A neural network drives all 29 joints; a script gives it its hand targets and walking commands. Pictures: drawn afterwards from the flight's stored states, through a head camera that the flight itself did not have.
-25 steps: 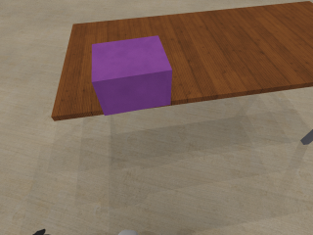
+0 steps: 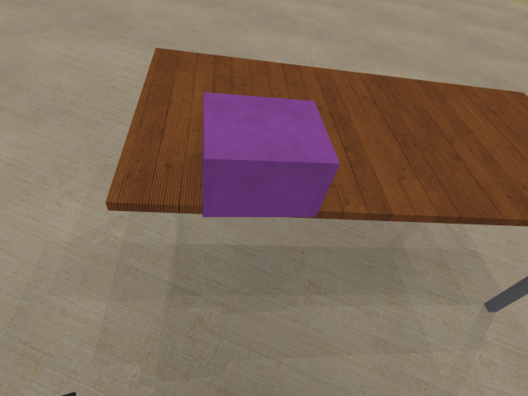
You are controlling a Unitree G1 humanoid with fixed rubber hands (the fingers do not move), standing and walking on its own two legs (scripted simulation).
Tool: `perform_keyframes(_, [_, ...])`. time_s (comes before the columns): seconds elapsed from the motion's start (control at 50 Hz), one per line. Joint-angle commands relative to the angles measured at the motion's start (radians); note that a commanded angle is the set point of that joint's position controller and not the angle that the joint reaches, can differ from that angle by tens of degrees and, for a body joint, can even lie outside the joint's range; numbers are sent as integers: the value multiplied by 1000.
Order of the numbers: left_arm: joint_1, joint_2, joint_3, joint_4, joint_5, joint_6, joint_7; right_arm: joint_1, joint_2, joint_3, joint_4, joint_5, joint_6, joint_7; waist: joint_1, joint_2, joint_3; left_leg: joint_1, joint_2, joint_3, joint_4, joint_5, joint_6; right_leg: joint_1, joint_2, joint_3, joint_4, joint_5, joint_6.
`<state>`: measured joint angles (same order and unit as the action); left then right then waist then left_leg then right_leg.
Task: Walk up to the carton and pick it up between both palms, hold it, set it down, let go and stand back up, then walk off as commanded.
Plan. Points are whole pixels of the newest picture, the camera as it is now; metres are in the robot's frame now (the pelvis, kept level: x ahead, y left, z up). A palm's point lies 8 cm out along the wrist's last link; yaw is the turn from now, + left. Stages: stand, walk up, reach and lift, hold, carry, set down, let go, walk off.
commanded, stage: walk up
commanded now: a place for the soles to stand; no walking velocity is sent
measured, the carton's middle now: (261, 156) +0.60 +0.02 +0.01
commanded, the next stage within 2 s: none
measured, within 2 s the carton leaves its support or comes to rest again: neither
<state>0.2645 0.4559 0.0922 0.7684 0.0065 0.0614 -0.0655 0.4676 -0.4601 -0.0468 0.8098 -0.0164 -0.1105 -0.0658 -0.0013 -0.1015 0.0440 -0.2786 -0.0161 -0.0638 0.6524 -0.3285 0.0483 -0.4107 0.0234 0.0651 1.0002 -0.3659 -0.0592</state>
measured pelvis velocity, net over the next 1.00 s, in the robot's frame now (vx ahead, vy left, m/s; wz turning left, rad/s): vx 0.07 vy -0.15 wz -0.01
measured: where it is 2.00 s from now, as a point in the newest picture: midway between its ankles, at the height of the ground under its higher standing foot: outside the picture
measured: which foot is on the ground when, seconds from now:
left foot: down 0.00-0.40, up 0.42-1.00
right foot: up 0.00-0.38, down 0.40-1.00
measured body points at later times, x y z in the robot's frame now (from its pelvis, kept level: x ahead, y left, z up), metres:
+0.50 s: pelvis +0.02 -0.15 -0.01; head +0.02 -0.14 +0.44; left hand +0.10 +0.18 -0.11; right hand +0.07 -0.50 -0.10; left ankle +0.00 +0.04 -0.67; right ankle +0.06 -0.24 -0.73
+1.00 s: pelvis +0.07 -0.15 +0.00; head +0.11 -0.14 +0.44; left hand +0.16 +0.19 -0.10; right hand +0.15 -0.50 -0.09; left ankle +0.08 -0.03 -0.70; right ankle +0.06 -0.24 -0.73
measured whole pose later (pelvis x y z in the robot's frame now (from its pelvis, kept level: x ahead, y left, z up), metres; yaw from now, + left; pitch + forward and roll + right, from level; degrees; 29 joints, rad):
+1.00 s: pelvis +0.07 -0.15 +0.00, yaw +0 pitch +1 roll -1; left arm 0.29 0.45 0.09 0.77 0.01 -0.02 -0.02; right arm 0.28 -0.47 -0.05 0.81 -0.02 -0.04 -0.03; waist 0.00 0.00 0.07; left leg -0.44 -0.03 -0.07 0.87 -0.37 0.01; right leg -0.28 0.08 0.02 0.60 -0.32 -0.06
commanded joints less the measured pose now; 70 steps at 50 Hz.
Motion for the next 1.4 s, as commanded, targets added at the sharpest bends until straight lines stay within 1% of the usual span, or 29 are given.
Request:
perform_keyframes(0.0, [-36, 166, 39, -62, 18, 0, 8, 115, -252, -91, -20, 23, -17, -19, -24, 260, 29, 250, 223, -316, -288, 399, -46, -288, -8, 89, 138, 116, 53])
perform_keyframes(0.06, [-54, 178, 43, -60, 23, 0, 11, 109, -254, -92, -31, 23, -15, -20, -30, 243, 41, 262, 241, -344, -283, 339, -3, -312, -26, 96, 119, 101, 62])
perform_keyframes(0.2, [-133, 182, 46, -85, 32, -26, -4, 59, -319, -108, -37, 1, -15, -10, -44, 242, 71, 226, 337, -413, -269, 72, 215, -320, -104, 69, -59, -91, 62])
perform_keyframes(0.26, [-96, 196, 58, -78, 25, -47, -15, -38, -331, -105, -48, -11, -9, -5, -1, 251, 63, 96, 329, -377, -221, 16, 220, -156, -117, 64, -213, -172, 30])
perform_keyframes(0.3, [50, 184, 73, -32, 19, -62, -13, -138, -315, -94, -64, -21, -4, 3, 87, 262, 10, -56, 282, -294, -109, 77, 172, 109, -105, 41, -376, -124, -5])
perform_keyframes(0.32, [205, 188, 87, 28, 14, -79, -3, -167, -266, -76, -68, -24, 6, 5, 158, 152, -47, -221, 186, -177, 122, 61, 116, 374, -80, 56, -512, -83, 5])
perform_keyframes(0.34, [279, 256, 109, 59, 28, -93, 13, -107, -135, -35, -55, -22, 15, 5, 177, -122, 7, -383, -2, -62, 445, -67, 41, 432, -131, 221, -635, -210, 49])
perform_keyframes(0.36, [234, 300, 109, 21, 30, -99, 27, -75, -76, -10, -54, -8, 20, -1, 148, -244, 78, -544, -121, -56, 607, -249, -14, 324, -267, 517, -738, -319, 70])
perform_keyframes(0.38, [123, 302, 103, -14, 24, -98, 29, -45, -173, -38, -40, -3, 27, 0, 84, -96, 100, -523, -94, -101, 610, -198, -21, 204, -332, 648, -848, -579, 53])
perform_keyframes(0.42, [25, 331, 108, -28, 18, -85, 28, -42, -259, -57, 7, 15, 35, 6, 58, -99, 147, -451, -25, -101, 595, -131, -15, 97, -345, 672, -947, -669, 51])
perform_keyframes(0.46, [5, 242, 88, -33, 20, -90, 28, -13, -257, -66, 43, 27, 33, 18, 22, 8, 166, -398, 30, -88, 527, -4, -19, 101, -236, 431, -843, -389, 100])
perform_keyframes(0.5, [30, 216, 76, -44, 14, -99, 35, 4, -226, -65, 65, 24, 42, 31, 16, 17, 113, -353, 51, -58, 475, 58, -44, 184, -185, 308, -791, -237, 100])
perform_keyframes(0.62, [142, 190, 68, -29, -1, -107, 42, -28, -188, -46, 35, 28, 49, 35, 51, -24, -41, -348, 26, -54, 341, 50, -61, 464, -187, 229, -693, 249, 98])
perform_keyframes(0.66, [175, 175, 64, -29, -7, -105, 47, -57, -177, -37, 16, 26, 48, 31, 68, -39, -77, -369, 25, -37, 294, 12, -56, 554, -198, 213, -624, 515, 77])
perform_keyframes(0.68, [179, 168, 65, -27, -10, -101, 51, -61, -169, -33, 6, 24, 49, 29, 70, -50, -80, -375, 31, -32, 277, -4, -50, 595, -204, 198, -591, 645, 102])
perform_keyframes(0.72, [195, 165, 64, -34, -9, -95, 58, -74, -167, -27, -5, 20, 51, 24, 81, -49, -106, -385, 19, -18, 248, -49, -45, 627, -213, 206, -555, 779, 75])
perform_keyframes(0.78, [190, 163, 63, -36, -2, -91, 62, -93, -167, -26, -9, 19, 52, 19, 86, -51, -94, -385, 21, 7, 206, -79, -41, 612, -220, 221, -556, 754, 40])
perform_keyframes(0.82, [189, 174, 66, -23, -6, -97, 75, -113, -169, -27, -22, 9, 57, 25, 83, 1, -99, -386, 29, 7, 197, -82, -39, 606, -256, 246, -544, 771, 16])
perform_keyframes(0.92, [110, 180, 52, -27, 4, -102, 77, -142, -146, -26, -26, 3, 45, 29, 52, 28, -79, -250, 47, 34, 99, -81, -24, 452, -276, 208, -515, 769, -78])
perform_keyframes(0.98, [-4, 174, 35, -50, 4, -94, 70, -63, -124, -26, 4, 3, 29, 32, -19, 35, -103, -4, 26, 53, -143, 57, -7, 288, -226, 118, -414, 659, -101])
perform_keyframes(1.0, [-17, 144, 22, -56, -6, -93, 67, -8, -147, -38, 29, 0, 18, 29, -51, 104, -158, 135, 19, -1, -269, 210, 14, 244, -172, 87, -312, 562, -76])
perform_keyframes(1.02, [-26, 108, 3, -71, -14, -93, 65, 1, -200, -56, 30, -12, 9, 24, -66, 196, -183, 258, 144, -220, -295, 396, 61, 110, -82, 42, -177, 354, -6])
perform_keyframes(1.04, [-2, 74, -10, -60, -17, -85, 64, -30, -236, -60, 13, -7, 7, 21, -40, 304, -189, 378, 305, -484, -261, 557, 117, -84, 32, -24, -85, -152, 51])
perform_keyframes(1.06, [21, 115, -5, -22, -11, -63, 73, -73, -210, -50, 5, -2, 15, 19, -5, 185, -135, 304, 316, -513, -250, 390, 149, -104, 17, 8, -88, -261, 52])
perform_keyframes(1.08, [12, 152, 4, -13, -3, -53, 72, -117, -215, -42, 2, -1, 23, 18, -5, 168, -65, 172, 305, -506, -271, 257, 162, -96, -3, 46, -81, -262, 46])
perform_keyframes(1.14, [13, 169, 11, 17, -2, -43, 58, -171, -201, -47, -12, -7, 32, 22, -6, 217, 72, 82, 205, -440, -373, -4, 17, -103, -7, 53, -112, -119, 35])
perform_keyframes(1.26, [72, 175, 10, 72, 3, -27, 61, -98, -179, -66, 13, 8, 39, 29, -25, 256, 4, 195, 147, -419, -440, -75, -169, -81, 20, 41, -105, 0, 51])
perform_keyframes(1.32, [80, 174, 11, 92, 5, -18, 62, -112, -180, -70, 19, 6, 43, 25, -20, 247, 16, 180, 139, -422, -480, -182, -208, -73, 22, 53, -106, 20, 50])
perform_keyframes(1.38, [83, 179, 12, 113, 9, -17, 62, -140, -171, -70, 14, 2, 46, 24, -17, 235, 7, 180, 142, -425, -496, -288, -181, -64, 12, 48, -126, 23, 55])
